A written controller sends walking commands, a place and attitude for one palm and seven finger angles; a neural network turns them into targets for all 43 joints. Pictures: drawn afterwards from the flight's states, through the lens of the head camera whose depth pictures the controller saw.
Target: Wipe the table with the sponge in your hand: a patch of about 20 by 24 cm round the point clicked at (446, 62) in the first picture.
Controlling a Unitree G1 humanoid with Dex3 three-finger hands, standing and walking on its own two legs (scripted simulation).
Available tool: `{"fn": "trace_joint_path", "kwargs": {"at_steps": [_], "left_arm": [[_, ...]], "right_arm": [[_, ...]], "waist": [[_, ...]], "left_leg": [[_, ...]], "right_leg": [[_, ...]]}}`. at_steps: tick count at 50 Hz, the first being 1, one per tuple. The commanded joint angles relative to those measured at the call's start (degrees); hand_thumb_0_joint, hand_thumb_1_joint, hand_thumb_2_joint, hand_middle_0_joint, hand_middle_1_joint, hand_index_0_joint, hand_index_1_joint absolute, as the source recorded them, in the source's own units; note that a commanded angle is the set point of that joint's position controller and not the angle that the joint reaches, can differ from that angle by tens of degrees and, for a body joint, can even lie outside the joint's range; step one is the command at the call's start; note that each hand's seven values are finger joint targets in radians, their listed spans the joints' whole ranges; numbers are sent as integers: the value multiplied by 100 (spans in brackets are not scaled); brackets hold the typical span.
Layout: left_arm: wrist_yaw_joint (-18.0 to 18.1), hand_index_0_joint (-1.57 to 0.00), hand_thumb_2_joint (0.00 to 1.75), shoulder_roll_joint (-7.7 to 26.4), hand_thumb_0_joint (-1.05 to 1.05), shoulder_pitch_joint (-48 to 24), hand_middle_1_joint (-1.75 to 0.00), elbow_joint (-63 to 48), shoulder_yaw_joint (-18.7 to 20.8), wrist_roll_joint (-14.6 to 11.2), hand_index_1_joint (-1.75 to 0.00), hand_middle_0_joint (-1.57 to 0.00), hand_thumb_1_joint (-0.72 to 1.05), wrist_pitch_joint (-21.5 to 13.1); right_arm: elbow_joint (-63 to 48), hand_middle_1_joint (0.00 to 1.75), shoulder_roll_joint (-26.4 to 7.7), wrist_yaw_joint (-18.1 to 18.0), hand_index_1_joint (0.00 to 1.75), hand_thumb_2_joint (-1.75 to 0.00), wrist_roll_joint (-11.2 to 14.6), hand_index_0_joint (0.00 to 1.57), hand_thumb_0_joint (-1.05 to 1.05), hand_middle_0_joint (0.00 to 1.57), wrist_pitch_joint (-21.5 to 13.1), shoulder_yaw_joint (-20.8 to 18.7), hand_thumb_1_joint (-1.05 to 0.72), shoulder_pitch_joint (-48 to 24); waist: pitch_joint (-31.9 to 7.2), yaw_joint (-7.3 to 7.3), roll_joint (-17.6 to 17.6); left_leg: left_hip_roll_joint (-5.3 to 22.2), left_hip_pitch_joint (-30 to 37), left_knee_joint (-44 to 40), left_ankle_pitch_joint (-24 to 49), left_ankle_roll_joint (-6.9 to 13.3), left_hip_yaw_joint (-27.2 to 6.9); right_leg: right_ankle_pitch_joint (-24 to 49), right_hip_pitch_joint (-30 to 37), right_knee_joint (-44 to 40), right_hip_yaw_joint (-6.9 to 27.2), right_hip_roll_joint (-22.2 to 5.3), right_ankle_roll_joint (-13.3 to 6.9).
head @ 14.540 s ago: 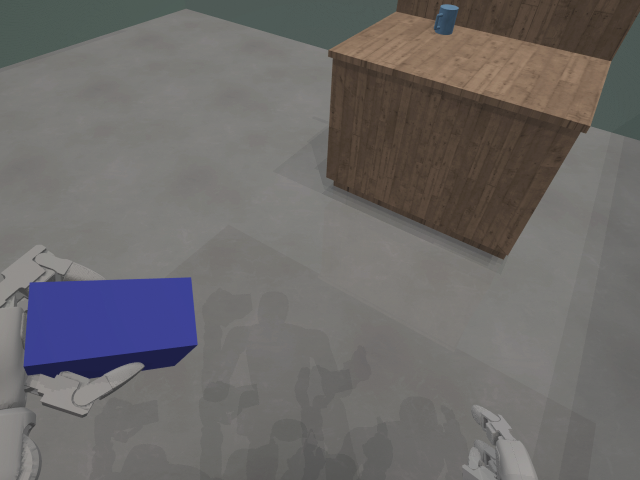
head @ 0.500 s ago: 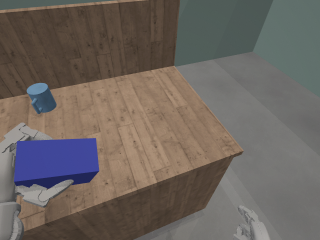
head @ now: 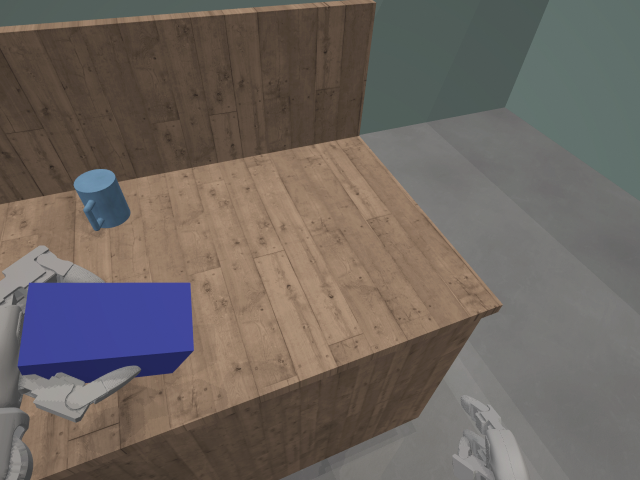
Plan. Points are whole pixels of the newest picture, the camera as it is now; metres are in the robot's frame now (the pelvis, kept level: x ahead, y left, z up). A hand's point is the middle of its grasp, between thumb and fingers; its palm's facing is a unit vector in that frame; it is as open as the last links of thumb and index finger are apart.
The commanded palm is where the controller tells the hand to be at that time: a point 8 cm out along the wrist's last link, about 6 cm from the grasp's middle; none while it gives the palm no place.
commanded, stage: come to a stop and stand still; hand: left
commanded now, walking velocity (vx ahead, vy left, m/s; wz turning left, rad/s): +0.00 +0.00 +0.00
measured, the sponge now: (136, 333) +0.22 +0.20 +0.14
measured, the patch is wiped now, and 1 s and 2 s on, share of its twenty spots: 0.00 0.00 0.00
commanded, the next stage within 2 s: look again from close up in 0.50 s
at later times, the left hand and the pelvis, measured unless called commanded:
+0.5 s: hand (70, 337) +0.20 +0.25 +0.16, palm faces +0.38 -0.81 -0.43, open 10.4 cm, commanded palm +0.14 +0.28 +0.17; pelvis -0.02 +0.00 +0.00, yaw +0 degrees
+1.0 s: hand (49, 278) +0.25 +0.29 +0.17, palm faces +0.39 -0.84 -0.37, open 10.4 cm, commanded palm +0.19 +0.31 +0.17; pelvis +0.03 +0.04 +0.00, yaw -1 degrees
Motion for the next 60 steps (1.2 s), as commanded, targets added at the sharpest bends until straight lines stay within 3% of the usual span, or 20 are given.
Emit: {"fn": "trace_joint_path", "kwargs": {"at_steps": [1,9,12,23,24,25,26,27,28,30,32,36,38,39,43,47,49,53,54,60], "left_arm": [[195,-120,130,814,0,-681,-160,-1031,537,27,-160,-120,10,-337],[282,-120,130,739,0,-852,-160,-937,397,169,-160,-120,10,-328],[315,-120,130,794,0,-784,-160,-1000,472,177,-160,-120,10,-333],[337,-120,130,920,0,-483,-160,-1078,621,113,-160,-120,10,-368],[241,-120,130,5430,0,-6557,-160,-2326,3667,966,-160,-120,10,-980],[12,-120,130,2178,0,-3474,-160,846,1586,459,-160,-120,10,-871],[23,-120,130,1735,0,-1767,-160,973,1392,219,-160,-120,10,-904],[-66,-120,130,1068,0,-1435,-160,914,743,115,-160,-120,10,-906],[-145,-120,130,642,0,-1126,-160,482,426,14,-160,-120,10,-1027],[-122,-120,130,732,0,-831,-160,-466,284,12,-160,-120,10,-1196],[-79,-120,130,775,0,-598,-160,-897,227,64,-160,-120,10,-1221],[24,-120,130,1445,0,-618,-160,-912,1070,44,-160,-120,10,-1219],[76,-120,130,1839,0,-901,-160,-1031,1547,28,-160,-120,10,-1229],[37,-120,130,1494,0,-958,-160,-990,1267,-20,-160,-120,10,-1254],[1,-120,130,1406,0,-1103,-160,-1193,1158,2,-160,-120,10,-1241],[-39,-120,130,938,0,-772,-160,-1303,650,58,-160,-120,10,-1181],[-77,-120,130,716,0,-548,-160,-1100,465,77,-160,-120,10,-1108],[-90,-120,130,1127,0,-719,-160,-1028,897,127,-160,-120,10,-951],[-128,-120,130,1004,0,-759,-160,-942,791,90,-160,-120,10,-931],[-158,-120,130,1208,0,-1125,-160,-1578,900,69,-160,-120,10,-905]], "right_arm": [[-841,30,-769,-119,30,-90,-21,20,0,20,-339,-298,-90,-542],[-821,30,-789,-130,30,-90,5,20,0,20,-421,-319,-90,-586],[-853,30,-821,-117,30,-90,7,20,0,20,-430,-342,-90,-543],[-734,30,-838,-114,30,-90,14,20,0,20,-470,-363,-90,-557],[-710,30,-1018,-73,30,-90,-8,20,0,20,-726,-444,-90,321],[-449,30,-376,-3,30,-90,37,20,0,20,-685,-153,-90,-85],[-671,30,-618,-15,30,-90,38,20,0,20,-748,-400,-90,-211],[-736,30,-830,61,30,-90,77,20,0,20,-741,-452,-90,-104],[-769,30,-790,174,30,-90,150,20,0,20,-798,-470,-90,-338],[-789,30,-846,278,30,-90,122,20,0,20,-825,-433,-90,-272],[-849,30,-808,325,30,-90,102,20,0,20,-877,-404,-90,-331],[-900,30,-807,188,30,-90,52,20,0,20,-923,-385,-90,-401],[-856,30,-812,101,30,-90,48,20,0,20,-896,-370,-90,-523],[-861,30,-782,65,30,-90,37,20,0,20,-873,-361,-90,-441],[-858,30,-735,55,30,-90,61,20,0,20,-917,-303,-90,-472],[-826,30,-823,153,30,-90,18,20,0,20,-912,-372,-90,-287],[-776,30,-800,203,30,-90,-11,20,0,20,-860,-343,-90,-253],[-843,30,-760,213,30,-90,-34,20,0,20,-684,-410,-90,-324],[-887,30,-730,218,30,-90,-68,20,0,20,-610,-397,-90,-266],[-1118,30,-683,276,30,-90,-98,20,0,20,-541,-444,-90,-312]], "waist": [[-374,-95,621],[-226,-89,517],[-302,-64,297],[-485,-79,394],[967,-98,-808],[-801,-63,-270],[-168,294,-300],[-424,182,116],[-715,162,974],[-844,186,941],[-739,208,290],[-660,142,-615],[-679,88,-257],[-802,29,42],[-1122,48,876],[-1322,28,574],[-1190,-5,464],[-892,-9,563],[-815,-35,588],[-887,-11,993]], "left_leg": [[692,-498,-888,-667,-16,-895],[600,-688,-1127,-1555,20,-980],[507,-642,-951,-1292,24,-911],[452,-88,-474,-271,-27,-792],[599,-898,349,18,84,-210],[356,-86,369,430,174,-426],[295,-183,433,62,0,-414],[203,-177,202,-130,-16,-391],[259,146,30,-183,59,-261],[338,-7,-183,-230,104,-372],[345,-158,-276,-317,124,-443],[369,-131,-271,-13,68,-651],[401,61,-241,374,50,-713],[456,74,-272,610,68,-784],[549,560,-114,2085,-30,-741],[676,870,83,3211,-135,-736],[779,1003,-58,3617,-214,-739],[1125,1155,-349,4204,-445,-869],[1203,1146,-374,4241,-428,-911],[1374,1308,-380,4204,-469,-871]], "right_leg": [[31,299,-488,845,-623,328],[-590,164,-605,844,-576,361],[-643,164,-673,877,-620,347],[-291,-225,-755,994,-785,276],[161,-1452,-1184,973,-907,1392],[-708,-865,-617,1152,-1290,682],[-742,-893,-1197,1793,-1121,741],[-744,-410,-898,1730,-1222,500],[-463,-342,-591,1546,-1144,483],[-472,-57,-415,1338,-1018,614],[-594,16,-445,1263,-905,672],[-409,-109,-429,1154,-845,424],[96,-178,-299,1149,-847,338],[442,-15,-122,1053,-846,321],[1512,168,261,918,-770,295],[1942,241,328,771,-730,288],[1506,-35,380,551,-609,309],[152,-551,701,417,-422,345],[-104,-656,750,380,-419,351],[-497,-663,713,310,-362,335]]}}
